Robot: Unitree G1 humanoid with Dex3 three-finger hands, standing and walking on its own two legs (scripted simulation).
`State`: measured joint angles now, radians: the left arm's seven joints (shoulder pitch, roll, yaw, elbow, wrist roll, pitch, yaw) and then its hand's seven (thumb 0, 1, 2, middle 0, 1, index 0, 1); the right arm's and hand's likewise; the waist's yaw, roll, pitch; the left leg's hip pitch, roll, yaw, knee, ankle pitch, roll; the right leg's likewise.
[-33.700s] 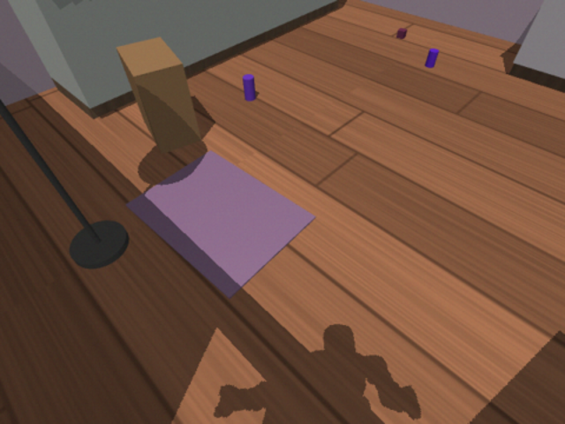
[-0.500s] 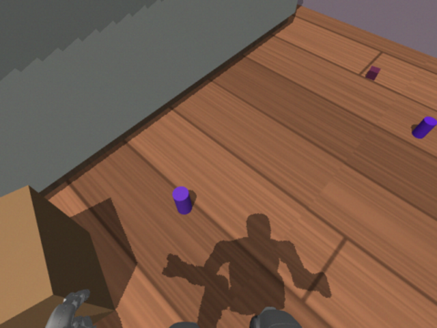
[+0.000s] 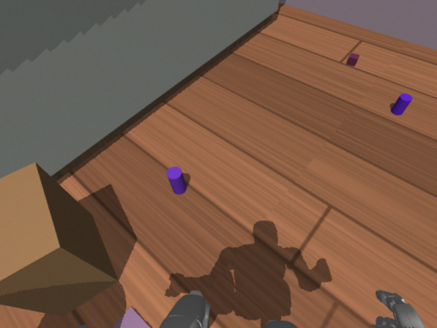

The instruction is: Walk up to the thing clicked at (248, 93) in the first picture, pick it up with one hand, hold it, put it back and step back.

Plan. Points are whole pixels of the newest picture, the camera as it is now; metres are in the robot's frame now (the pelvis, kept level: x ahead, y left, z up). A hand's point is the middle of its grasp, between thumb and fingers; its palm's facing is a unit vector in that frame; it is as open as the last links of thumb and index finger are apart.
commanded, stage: step back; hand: left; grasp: from the side
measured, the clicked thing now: (177, 181) +0.80 +0.29 -0.68
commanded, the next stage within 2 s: stand in 1.78 s
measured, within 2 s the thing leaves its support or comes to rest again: neither
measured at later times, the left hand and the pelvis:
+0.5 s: hand out of the picture -0.07 +0.25 -0.13, palm faces +0.08 -0.93 -0.36, open 7.4 cm; pelvis -0.16 -0.02 +0.02, yaw +4 degrees
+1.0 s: hand out of the picture -0.20 +0.26 -0.12, palm faces +0.07 -0.89 -0.45, open 7.4 cm; pelvis -0.27 -0.04 +0.01, yaw +4 degrees
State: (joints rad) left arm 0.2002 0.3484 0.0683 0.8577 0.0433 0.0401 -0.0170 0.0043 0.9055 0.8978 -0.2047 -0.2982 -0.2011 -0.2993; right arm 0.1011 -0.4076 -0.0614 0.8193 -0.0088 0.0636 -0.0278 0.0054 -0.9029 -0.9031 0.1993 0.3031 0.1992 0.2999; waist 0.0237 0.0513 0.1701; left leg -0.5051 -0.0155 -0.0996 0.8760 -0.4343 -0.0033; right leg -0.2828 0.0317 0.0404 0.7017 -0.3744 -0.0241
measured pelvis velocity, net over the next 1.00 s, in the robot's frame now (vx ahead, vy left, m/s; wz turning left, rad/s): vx -0.27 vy -0.04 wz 0.07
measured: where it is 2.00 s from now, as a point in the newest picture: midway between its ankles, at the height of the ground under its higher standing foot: outside the picture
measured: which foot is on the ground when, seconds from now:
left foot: up 0.00-0.26, down 0.28-0.66, up 0.68-0.96, down 0.98-1.00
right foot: down 0.00-0.32, up 0.34-0.60, down 0.62-1.00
